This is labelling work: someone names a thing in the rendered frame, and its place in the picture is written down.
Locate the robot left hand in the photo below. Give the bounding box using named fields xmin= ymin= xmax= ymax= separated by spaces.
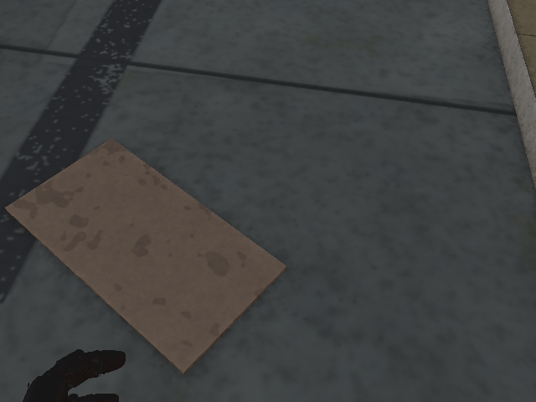
xmin=23 ymin=349 xmax=126 ymax=402

